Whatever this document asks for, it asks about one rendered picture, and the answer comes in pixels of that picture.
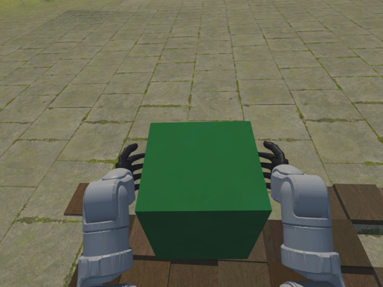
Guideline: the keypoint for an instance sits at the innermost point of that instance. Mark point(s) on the carton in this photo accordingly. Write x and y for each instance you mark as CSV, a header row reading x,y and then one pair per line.
x,y
202,193

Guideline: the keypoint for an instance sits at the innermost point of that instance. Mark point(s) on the robot right forearm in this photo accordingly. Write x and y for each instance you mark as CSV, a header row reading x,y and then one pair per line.
x,y
306,217

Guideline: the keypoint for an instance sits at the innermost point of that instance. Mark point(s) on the right robot hand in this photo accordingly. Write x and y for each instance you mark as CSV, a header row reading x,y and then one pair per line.
x,y
277,159

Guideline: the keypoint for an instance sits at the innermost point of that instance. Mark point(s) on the robot left forearm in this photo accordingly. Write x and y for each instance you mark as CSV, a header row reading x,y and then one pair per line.
x,y
106,251

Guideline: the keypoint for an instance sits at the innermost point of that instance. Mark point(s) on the left robot hand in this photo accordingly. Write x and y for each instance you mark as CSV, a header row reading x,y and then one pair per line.
x,y
124,161

